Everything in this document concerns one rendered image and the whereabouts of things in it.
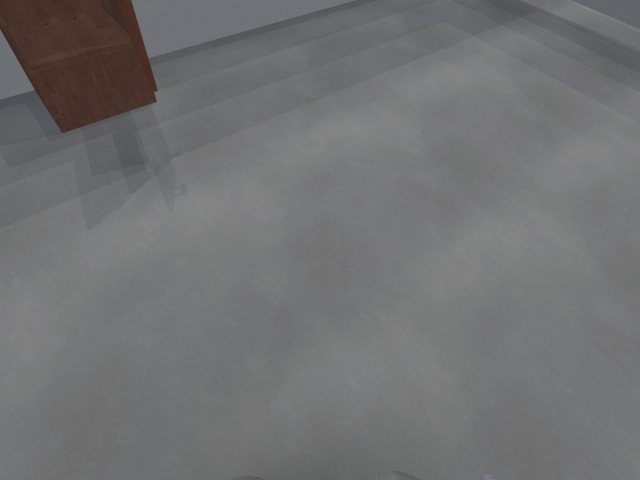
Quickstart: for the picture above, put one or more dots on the cupboard door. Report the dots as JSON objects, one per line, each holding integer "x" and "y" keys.
{"x": 133, "y": 29}

